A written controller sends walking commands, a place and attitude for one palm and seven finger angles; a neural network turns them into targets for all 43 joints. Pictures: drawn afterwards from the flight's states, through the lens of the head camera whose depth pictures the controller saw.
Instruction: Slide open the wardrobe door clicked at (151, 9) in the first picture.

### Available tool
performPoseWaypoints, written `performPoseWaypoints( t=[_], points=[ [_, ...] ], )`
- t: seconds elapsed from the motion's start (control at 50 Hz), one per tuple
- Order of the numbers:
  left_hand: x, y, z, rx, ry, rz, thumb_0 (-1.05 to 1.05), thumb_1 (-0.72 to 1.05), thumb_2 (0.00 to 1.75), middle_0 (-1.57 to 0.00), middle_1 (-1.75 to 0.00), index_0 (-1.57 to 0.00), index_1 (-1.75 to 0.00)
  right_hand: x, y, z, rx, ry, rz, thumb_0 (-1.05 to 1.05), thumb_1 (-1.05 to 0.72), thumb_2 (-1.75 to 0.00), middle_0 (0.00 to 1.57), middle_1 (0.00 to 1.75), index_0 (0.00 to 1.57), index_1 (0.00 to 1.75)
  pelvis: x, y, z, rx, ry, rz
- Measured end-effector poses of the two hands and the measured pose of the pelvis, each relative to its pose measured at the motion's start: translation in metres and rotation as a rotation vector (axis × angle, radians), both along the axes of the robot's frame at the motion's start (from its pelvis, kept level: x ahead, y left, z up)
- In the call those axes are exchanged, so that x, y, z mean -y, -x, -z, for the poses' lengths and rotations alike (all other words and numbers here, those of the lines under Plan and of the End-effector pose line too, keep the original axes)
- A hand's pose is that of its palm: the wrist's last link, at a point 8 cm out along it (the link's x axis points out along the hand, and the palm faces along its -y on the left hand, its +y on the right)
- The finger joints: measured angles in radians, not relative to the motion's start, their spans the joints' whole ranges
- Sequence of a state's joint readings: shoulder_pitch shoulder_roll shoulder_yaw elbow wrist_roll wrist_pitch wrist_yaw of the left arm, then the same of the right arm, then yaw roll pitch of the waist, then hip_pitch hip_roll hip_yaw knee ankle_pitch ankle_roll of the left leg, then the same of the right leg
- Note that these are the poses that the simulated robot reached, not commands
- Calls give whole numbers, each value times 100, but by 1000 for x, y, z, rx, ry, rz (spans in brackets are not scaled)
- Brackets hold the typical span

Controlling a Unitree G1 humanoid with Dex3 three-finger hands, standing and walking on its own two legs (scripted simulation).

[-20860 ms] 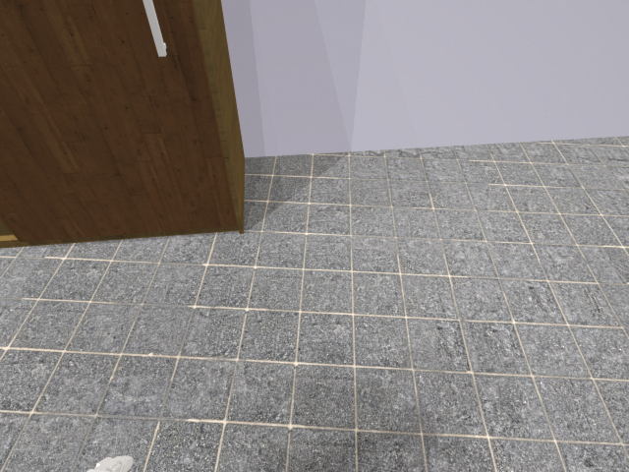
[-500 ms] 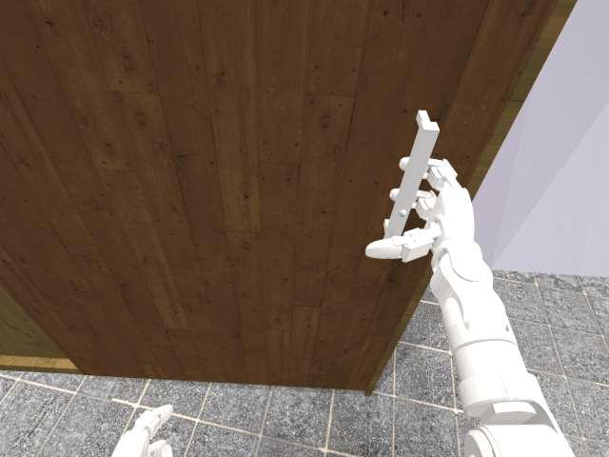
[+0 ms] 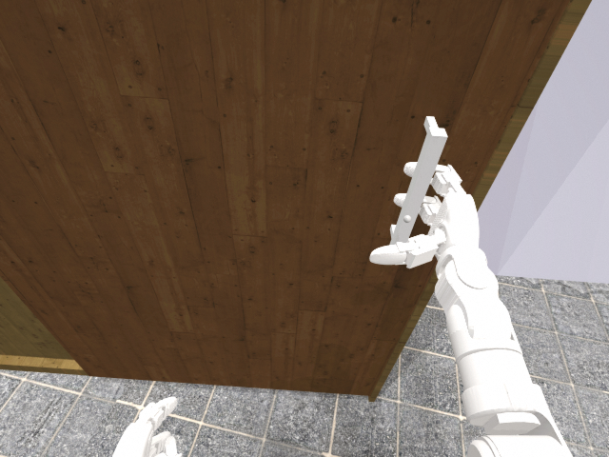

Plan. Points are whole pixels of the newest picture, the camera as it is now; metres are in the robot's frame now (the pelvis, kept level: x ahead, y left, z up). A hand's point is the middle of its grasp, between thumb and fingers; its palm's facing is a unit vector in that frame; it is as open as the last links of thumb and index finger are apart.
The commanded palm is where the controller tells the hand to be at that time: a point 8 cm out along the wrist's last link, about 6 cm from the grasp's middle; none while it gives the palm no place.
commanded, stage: grip the handle and tug to test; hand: right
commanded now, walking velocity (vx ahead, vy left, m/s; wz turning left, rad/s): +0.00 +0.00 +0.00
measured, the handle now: (411, 192) +0.46 -0.11 +0.14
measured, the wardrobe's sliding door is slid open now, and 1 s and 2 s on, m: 0.00 0.00 0.00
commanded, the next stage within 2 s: tug the door sideways, standing still in 1.46 s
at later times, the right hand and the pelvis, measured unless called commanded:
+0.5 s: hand (408, 215) +0.40 -0.10 +0.15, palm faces +0.00 +1.00 +0.01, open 9.4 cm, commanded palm +0.37 -0.14 +0.15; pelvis +0.00 +0.00 +0.00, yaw +0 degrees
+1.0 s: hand (402, 214) +0.40 -0.09 +0.15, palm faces -0.01 +1.00 +0.02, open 5.6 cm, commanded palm +0.37 -0.15 +0.15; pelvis +0.00 -0.01 +0.00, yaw +0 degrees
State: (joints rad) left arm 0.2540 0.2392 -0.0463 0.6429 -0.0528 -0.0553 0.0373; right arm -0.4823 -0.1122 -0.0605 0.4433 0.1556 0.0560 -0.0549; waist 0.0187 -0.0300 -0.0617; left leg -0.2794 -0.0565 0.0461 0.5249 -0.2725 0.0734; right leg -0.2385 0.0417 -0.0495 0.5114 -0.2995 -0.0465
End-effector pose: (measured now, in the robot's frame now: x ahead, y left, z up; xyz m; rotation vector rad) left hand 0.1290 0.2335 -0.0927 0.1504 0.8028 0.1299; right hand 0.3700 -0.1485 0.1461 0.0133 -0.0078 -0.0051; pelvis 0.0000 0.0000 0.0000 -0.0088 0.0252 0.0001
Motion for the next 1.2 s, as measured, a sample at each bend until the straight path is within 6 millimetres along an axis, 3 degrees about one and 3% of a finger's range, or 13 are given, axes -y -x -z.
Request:
performPoseWaypoints(
  t=[0.12, 0.24, 0.7, 1.2],
  points=[
    [0, 0, 2, -12, -1, 1, 1, 91, 90, -20, -30, -20, -30, -1, 0, 0, -1, 5, 6, -1, 49, -31, 25, 118, 24, 117, 1, -1, 0, -1, 0, 3],
    [3, 0, 3, -26, 0, 8, 1, 91, 90, -20, -30, -20, -30, 0, -1, -1, -5, 5, 6, -1, 36, -36, 27, 120, 26, 120, 1, -1, 0, -1, -1, 7],
    [6, 6, 4, -48, -3, 1, 1, 91, 90, -20, -30, -21, -30, 2, -10, -1, -10, 0, 2, 1, -63, -79, 38, 135, 38, 134, 5, -1, 0, -9, -4, 8],
    [6, 5, 0, -30, 12, -24, 1, 91, 90, -20, -30, -21, -30, -6, -8, 1, -8, -8, -9, 0, -75, -81, 35, 137, 35, 136, 5, -5, -1, -5, -4, -16]
  ],
)
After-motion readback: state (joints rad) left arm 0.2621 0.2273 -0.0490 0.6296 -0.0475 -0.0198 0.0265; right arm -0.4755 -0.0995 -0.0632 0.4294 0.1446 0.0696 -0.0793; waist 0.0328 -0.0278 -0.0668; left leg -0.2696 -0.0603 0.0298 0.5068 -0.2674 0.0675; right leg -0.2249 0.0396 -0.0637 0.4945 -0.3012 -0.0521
